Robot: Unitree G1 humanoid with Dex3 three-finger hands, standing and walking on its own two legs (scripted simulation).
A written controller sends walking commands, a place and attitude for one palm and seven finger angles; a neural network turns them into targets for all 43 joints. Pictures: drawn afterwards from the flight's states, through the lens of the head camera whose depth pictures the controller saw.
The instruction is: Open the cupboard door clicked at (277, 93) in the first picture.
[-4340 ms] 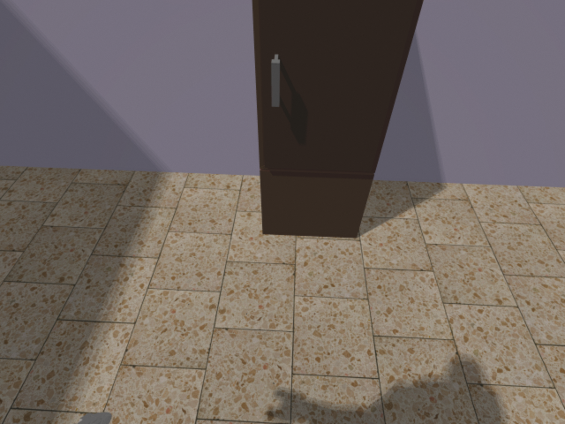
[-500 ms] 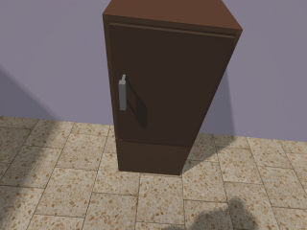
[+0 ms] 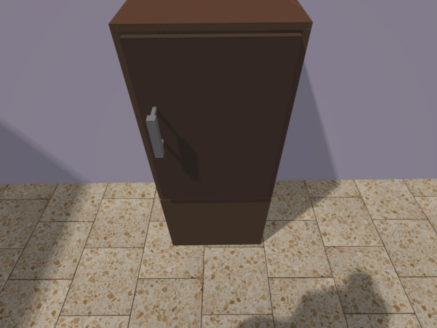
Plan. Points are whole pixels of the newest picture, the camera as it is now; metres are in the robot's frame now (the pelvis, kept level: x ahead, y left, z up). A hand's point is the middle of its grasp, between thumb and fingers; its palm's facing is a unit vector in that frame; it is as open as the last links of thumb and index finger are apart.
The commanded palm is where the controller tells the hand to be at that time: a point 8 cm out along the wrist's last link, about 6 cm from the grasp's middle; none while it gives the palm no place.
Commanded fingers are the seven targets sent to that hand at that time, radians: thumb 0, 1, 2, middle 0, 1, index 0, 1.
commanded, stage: look again from close up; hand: left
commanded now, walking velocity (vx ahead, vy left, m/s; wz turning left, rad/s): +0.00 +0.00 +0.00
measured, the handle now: (156, 132) +0.59 +0.19 +0.01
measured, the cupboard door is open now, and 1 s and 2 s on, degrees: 0 0 0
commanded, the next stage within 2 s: shuffle to correct the standing spot in 0.20 s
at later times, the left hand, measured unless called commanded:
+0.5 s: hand out of the picture -0.04 +0.15 -0.18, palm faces +0.06 -0.99 -0.16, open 7.4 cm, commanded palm none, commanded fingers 0.00 0.90 0.90 -0.20 -0.30 -0.20 -0.30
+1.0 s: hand out of the picture +0.00 +0.15 -0.19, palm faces +0.07 -0.99 -0.13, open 7.4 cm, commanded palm none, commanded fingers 0.00 0.90 0.90 -0.20 -0.30 -0.20 -0.30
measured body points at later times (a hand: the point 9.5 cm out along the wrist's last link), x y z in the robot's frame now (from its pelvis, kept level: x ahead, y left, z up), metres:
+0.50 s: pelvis -0.01 -0.01 +0.00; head -0.02 +0.00 +0.45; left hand -0.04 +0.21 -0.16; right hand -0.03 -0.22 -0.16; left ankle -0.01 +0.12 -0.73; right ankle -0.01 -0.10 -0.73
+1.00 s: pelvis +0.07 +0.01 -0.01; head +0.09 +0.02 +0.44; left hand +0.00 +0.20 -0.18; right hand +0.13 -0.23 -0.15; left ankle +0.10 +0.11 -0.73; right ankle +0.00 -0.10 -0.72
